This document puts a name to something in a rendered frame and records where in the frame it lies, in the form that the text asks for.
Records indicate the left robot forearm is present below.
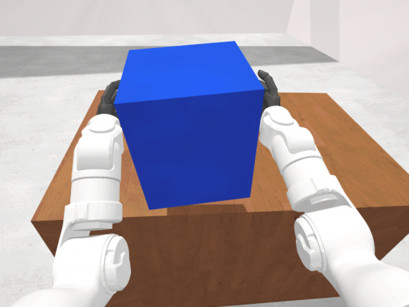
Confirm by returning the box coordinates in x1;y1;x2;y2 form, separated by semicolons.
52;114;124;286

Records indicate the carton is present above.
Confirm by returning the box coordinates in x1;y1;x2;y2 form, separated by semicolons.
114;41;265;210

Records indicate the robot right hand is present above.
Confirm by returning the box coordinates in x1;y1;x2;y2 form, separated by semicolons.
258;70;281;117

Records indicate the right robot forearm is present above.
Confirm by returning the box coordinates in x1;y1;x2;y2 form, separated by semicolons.
259;106;375;252

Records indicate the robot left hand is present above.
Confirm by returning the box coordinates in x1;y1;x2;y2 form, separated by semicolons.
96;80;121;126

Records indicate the left robot upper arm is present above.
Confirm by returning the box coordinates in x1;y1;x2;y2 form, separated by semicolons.
10;233;131;307

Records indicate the pedestal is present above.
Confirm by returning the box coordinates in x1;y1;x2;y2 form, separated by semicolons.
31;90;409;307

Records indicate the right robot upper arm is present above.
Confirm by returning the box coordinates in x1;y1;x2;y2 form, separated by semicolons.
294;205;409;307

